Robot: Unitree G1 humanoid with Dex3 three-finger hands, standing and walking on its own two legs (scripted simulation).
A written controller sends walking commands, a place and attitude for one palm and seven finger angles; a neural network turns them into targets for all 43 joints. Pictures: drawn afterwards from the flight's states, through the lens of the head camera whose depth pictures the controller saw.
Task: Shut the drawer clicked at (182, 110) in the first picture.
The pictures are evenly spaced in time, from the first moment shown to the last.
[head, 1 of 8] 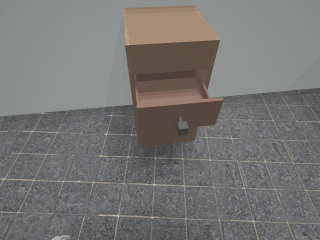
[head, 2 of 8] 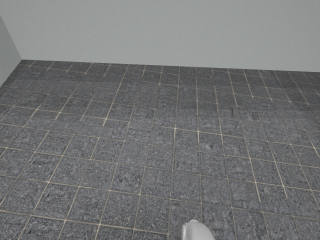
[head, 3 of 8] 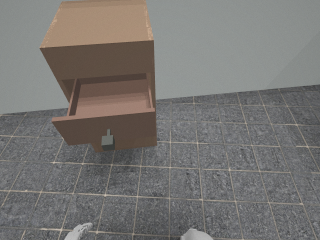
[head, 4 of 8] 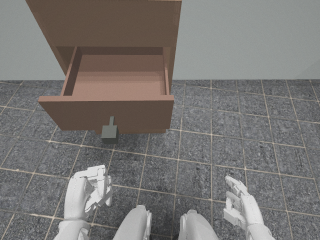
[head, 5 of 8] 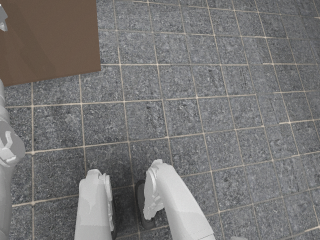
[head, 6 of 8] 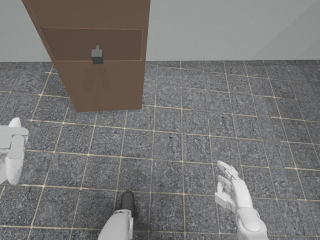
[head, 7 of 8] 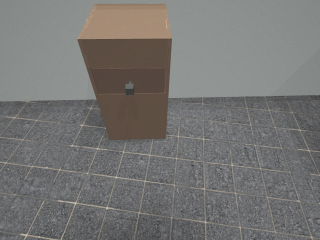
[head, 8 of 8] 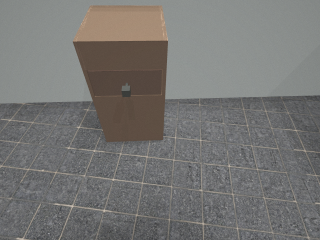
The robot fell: no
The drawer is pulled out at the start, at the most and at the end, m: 0.23 0.23 0.00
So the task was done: yes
